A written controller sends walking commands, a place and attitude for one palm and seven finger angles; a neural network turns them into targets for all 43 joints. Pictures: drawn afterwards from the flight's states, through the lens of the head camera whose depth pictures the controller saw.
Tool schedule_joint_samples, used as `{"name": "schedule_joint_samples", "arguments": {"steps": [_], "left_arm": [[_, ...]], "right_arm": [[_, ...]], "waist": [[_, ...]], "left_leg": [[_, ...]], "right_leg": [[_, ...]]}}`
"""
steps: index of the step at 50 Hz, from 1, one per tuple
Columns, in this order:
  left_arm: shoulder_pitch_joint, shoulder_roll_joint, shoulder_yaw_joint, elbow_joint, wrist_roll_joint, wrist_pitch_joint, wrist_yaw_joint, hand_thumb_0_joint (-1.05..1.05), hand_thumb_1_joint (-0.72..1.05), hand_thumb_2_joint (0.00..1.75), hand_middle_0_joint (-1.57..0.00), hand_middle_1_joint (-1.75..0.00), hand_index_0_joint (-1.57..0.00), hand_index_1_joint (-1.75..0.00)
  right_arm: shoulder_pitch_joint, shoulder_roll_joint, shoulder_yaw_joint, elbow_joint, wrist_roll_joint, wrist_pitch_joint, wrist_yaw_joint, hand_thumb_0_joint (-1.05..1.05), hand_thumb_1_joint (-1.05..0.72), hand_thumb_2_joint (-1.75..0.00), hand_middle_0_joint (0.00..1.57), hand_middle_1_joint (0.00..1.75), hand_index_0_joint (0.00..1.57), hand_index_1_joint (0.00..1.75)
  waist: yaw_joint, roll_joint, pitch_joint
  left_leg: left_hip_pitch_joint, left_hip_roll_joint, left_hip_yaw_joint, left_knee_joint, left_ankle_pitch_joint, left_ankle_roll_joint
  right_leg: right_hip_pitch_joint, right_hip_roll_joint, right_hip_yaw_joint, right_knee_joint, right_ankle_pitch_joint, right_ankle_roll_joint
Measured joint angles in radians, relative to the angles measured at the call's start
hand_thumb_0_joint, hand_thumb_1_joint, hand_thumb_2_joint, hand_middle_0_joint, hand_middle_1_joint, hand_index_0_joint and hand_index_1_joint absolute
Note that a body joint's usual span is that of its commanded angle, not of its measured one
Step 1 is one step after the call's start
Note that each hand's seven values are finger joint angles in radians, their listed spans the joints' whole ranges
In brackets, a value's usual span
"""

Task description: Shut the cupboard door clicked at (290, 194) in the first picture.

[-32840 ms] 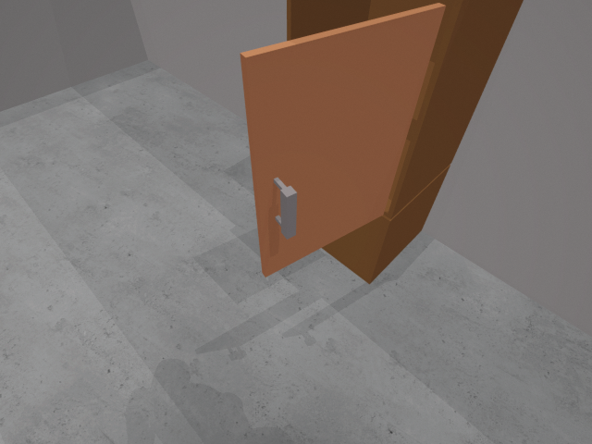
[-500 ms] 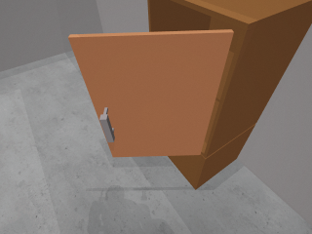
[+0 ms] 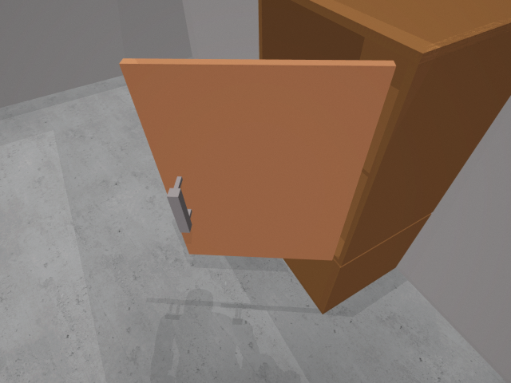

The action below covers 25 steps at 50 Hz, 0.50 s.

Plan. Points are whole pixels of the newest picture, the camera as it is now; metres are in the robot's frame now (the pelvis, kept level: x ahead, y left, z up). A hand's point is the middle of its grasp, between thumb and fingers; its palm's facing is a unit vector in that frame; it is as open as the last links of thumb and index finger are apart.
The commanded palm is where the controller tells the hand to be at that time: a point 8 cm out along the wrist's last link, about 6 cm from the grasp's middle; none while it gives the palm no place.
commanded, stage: look again from close up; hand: left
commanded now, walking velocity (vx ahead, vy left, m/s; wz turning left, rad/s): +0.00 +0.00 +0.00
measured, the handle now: (182, 204) +0.49 +0.20 -0.07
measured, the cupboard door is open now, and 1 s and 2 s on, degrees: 57 57 57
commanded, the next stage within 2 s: come to a stop and stand still in 0.60 s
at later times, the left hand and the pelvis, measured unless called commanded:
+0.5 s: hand out of the picture +0.02 +0.21 -0.17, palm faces +0.03 -0.97 -0.23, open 7.4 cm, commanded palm none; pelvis +0.00 +0.02 +0.00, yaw +0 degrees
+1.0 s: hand out of the picture +0.00 +0.22 -0.18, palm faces +0.02 -0.98 -0.20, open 7.4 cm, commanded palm none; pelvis -0.02 +0.04 +0.00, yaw +0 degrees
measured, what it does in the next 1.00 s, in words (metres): stands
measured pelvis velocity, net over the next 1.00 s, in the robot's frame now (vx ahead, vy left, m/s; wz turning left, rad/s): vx -0.02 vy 0.04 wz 0.00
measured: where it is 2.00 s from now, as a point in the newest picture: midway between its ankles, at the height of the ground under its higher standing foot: outside the picture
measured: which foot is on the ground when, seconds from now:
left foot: down 0.00-1.00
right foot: down 0.00-1.00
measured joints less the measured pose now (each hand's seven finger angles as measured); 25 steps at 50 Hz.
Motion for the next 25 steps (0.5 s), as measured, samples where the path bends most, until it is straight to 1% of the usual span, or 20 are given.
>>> {"name": "schedule_joint_samples", "arguments": {"steps": [7, 25], "left_arm": [[-0.017, 0.007, 0.003, 0.002, 0.0, 0.001, 0.001, 0.01, 0.91, 0.89, -0.2, -0.3, -0.2, -0.29], [-0.039, 0.028, 0.012, 0.004, 0.001, 0.004, 0.003, 0.01, 0.91, 0.89, -0.2, -0.3, -0.2, -0.29]], "right_arm": [[-0.004, 0.018, 0.005, 0.016, -0.001, -0.004, -0.001, 0.01, -0.91, -0.9, 0.2, 0.3, 0.2, 0.3], [-0.002, 0.025, 0.004, 0.035, -0.001, -0.009, 0.0, 0.01, -0.91, -0.9, 0.2, 0.3, 0.2, 0.3]], "waist": [[0.0, -0.009, 0.001], [0.0, -0.016, 0.004]], "left_leg": [[0.003, -0.004, 0.001, -0.009, 0.004, 0.006], [0.009, -0.024, 0.007, -0.02, 0.013, 0.025]], "right_leg": [[0.008, -0.004, 0.001, -0.017, 0.009, 0.006], [0.016, -0.024, 0.006, -0.035, 0.021, 0.025]]}}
